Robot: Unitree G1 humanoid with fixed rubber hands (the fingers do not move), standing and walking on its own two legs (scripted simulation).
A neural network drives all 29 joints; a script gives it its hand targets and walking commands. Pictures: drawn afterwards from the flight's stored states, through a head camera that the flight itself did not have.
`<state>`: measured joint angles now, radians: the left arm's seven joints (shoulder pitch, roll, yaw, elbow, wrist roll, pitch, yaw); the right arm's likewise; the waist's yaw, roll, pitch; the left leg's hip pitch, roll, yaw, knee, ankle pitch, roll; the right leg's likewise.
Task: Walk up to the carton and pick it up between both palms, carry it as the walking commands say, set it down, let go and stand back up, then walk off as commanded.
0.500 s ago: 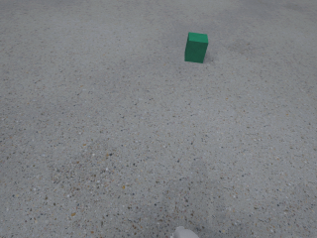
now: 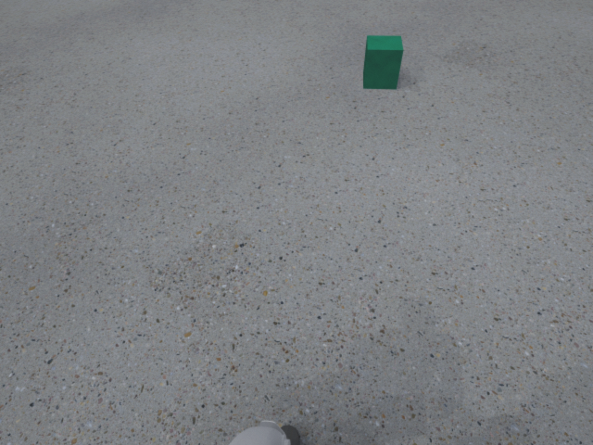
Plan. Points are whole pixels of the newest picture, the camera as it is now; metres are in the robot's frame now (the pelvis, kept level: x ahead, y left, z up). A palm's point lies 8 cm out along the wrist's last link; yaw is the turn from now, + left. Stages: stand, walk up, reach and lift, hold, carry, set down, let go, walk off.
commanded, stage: walk off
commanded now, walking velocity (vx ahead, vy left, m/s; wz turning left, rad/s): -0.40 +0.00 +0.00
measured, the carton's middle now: (381, 62) +2.35 -0.47 -0.63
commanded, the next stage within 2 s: stand in 0.34 s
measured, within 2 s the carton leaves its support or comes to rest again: neither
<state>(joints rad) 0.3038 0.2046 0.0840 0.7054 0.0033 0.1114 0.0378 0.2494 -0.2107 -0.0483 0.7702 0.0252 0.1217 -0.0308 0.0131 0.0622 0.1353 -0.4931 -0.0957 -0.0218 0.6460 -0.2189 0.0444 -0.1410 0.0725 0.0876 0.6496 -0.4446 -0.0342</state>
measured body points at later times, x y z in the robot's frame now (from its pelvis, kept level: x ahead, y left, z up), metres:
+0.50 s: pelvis -0.22 +0.04 +0.01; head -0.19 +0.07 +0.46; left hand -0.15 +0.29 -0.13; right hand -0.13 -0.21 -0.10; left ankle -0.24 +0.11 -0.72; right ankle -0.14 -0.10 -0.66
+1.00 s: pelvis -0.31 +0.04 +0.01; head -0.29 +0.03 +0.46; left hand -0.25 +0.30 -0.11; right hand -0.22 -0.19 -0.13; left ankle -0.24 +0.11 -0.72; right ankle -0.39 -0.08 -0.72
